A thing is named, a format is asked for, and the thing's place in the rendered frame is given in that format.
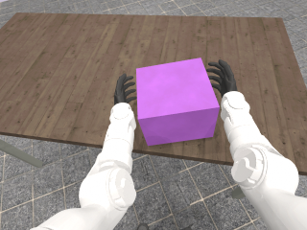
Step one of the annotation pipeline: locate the table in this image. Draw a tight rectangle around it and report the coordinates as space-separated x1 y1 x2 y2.
0 12 307 199

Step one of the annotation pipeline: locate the right robot forearm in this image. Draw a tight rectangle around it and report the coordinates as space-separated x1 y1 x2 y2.
221 91 285 161

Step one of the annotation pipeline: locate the robot right hand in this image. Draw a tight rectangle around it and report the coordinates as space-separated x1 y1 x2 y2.
206 59 238 97

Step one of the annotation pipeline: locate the right robot upper arm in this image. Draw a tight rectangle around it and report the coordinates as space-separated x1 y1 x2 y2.
231 147 307 230

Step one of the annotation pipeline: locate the left robot forearm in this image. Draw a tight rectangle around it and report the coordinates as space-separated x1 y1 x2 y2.
86 103 136 177

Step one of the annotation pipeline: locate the robot left hand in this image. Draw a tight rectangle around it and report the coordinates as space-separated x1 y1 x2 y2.
114 73 137 105

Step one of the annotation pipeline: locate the carton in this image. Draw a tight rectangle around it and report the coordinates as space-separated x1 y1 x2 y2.
136 57 220 146

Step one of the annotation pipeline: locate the left robot upper arm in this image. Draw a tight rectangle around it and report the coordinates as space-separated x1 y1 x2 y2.
30 167 136 230

